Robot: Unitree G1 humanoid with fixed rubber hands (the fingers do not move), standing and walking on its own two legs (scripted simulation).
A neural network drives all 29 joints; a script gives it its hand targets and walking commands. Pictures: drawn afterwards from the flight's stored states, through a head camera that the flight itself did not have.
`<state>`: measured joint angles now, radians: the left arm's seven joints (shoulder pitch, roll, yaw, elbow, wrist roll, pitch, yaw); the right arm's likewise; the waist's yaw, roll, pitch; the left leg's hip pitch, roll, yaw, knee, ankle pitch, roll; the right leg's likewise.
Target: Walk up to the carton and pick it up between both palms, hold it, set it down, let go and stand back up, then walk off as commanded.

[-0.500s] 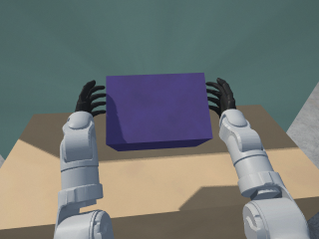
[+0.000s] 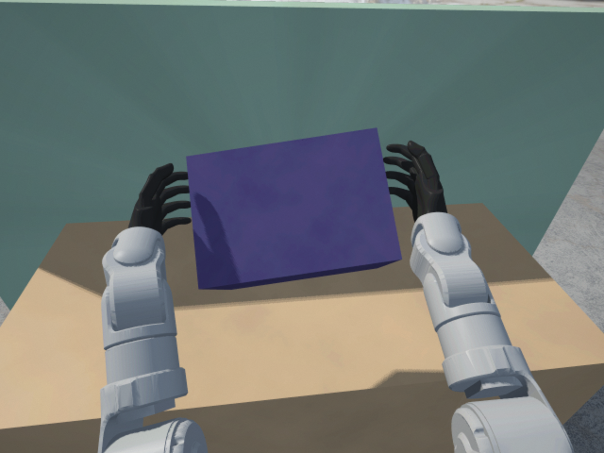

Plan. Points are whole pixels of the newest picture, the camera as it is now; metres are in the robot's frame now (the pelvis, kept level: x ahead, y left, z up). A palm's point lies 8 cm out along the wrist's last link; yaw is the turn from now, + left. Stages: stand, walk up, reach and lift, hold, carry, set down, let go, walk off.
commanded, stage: set down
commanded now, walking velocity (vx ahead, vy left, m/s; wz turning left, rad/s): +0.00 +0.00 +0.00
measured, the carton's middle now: (294, 219) +0.42 +0.01 +0.15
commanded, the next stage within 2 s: none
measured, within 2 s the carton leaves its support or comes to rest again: neither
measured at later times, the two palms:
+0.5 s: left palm (165, 234) +0.41 +0.20 +0.14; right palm (396, 215) +0.40 -0.14 +0.17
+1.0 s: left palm (178, 272) +0.38 +0.18 +0.10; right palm (412, 259) +0.35 -0.16 +0.13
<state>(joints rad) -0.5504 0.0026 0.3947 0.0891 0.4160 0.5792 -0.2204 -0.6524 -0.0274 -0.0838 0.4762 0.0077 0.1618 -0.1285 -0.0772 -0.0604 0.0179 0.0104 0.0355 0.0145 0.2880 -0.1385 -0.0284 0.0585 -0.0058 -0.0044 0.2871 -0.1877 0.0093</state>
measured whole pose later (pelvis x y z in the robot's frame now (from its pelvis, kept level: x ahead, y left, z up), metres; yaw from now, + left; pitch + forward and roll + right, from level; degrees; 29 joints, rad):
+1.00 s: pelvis +0.01 +0.01 +0.00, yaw +0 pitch -10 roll +0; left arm -0.53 0.00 0.40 0.49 0.41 0.25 -0.16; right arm -0.56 0.06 -0.23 0.71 -0.15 -0.16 -0.15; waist -0.08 -0.10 0.12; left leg 0.03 0.01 0.02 0.29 -0.15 -0.01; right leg 0.08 -0.03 0.00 0.29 -0.20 0.03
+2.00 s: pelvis +0.03 +0.02 +0.00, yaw -1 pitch +0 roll +0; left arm -0.59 0.06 0.47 0.82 0.37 -0.06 -0.10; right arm -0.50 0.12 -0.28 0.94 -0.17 -0.42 -0.24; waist -0.08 -0.09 0.09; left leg -0.13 0.02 0.04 0.29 -0.15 0.00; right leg -0.08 -0.03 -0.01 0.25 -0.18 0.04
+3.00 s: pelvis +0.05 +0.02 +0.00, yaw -1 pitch +12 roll -1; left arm -0.82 0.14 0.53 1.12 0.38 -0.34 -0.12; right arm -0.57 0.16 -0.48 1.08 -0.31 -0.64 -0.26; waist -0.07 -0.06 -0.02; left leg -0.38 0.03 0.04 0.39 -0.21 -0.01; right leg -0.28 -0.01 -0.01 0.25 -0.18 0.04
